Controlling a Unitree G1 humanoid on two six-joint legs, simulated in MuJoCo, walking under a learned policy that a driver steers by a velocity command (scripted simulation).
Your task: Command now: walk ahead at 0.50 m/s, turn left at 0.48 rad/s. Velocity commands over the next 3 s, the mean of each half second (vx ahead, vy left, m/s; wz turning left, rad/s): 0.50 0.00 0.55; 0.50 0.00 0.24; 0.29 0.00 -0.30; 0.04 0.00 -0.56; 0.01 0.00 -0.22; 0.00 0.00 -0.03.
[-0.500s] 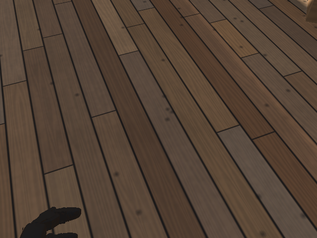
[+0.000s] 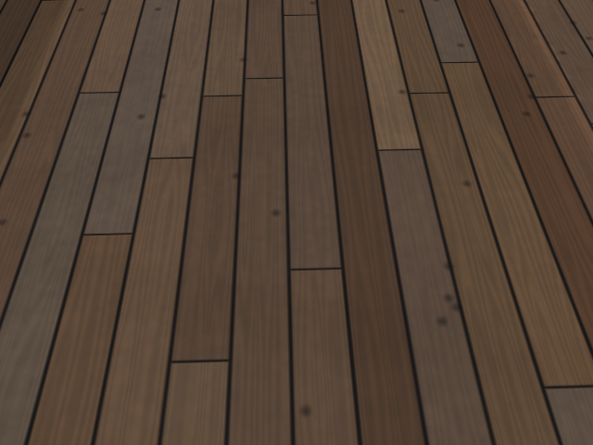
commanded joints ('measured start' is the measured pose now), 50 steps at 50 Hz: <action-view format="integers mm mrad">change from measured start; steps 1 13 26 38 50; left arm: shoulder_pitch -22 -146 -94 -74 17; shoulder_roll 209 98 192 143 173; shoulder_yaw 52 8 49 28 23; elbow -53 -184 -196 -103 -20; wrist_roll -4 25 19 -1 -20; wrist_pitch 19 -36 -80 -50 -2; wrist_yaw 23 -2 -19 -22 -10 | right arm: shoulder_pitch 51 148 235 99 163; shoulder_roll -138 -184 -104 -67 -175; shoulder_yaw -53 -71 -48 -21 -68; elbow -81 -86 -62 -115 -91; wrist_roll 0 -10 -8 -14 -10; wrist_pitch -10 -19 8 -12 -31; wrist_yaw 7 -59 -76 -56 -39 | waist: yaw -101 -55 12 -44 -146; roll -130 0 33 -114 -91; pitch -61 -37 -186 -1 -125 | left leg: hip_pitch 147 372 363 -50 500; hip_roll -91 96 -4 55 -30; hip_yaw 88 -320 -356 -84 -5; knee -5 -384 101 275 -134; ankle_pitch -134 171 -72 -157 -40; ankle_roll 62 254 64 -55 48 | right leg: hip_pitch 19 -724 -155 -250 -217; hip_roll -281 -120 -148 -243 -196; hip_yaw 27 249 356 404 225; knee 274 738 223 -84 302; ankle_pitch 1157 139 301 335 694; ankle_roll -99 68 -73 -227 -104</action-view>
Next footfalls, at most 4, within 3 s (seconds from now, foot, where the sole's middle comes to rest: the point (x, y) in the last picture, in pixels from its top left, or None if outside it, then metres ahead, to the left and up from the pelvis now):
0.04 left None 0.20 0.10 -0.76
0.52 right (355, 431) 0.50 -0.05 -0.76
1.00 left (211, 363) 0.63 0.28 -0.76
1.48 right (282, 275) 0.89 0.14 -0.76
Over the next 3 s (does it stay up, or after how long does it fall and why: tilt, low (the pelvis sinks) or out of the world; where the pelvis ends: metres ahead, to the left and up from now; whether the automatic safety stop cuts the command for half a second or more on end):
stays up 0.78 0.22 0.01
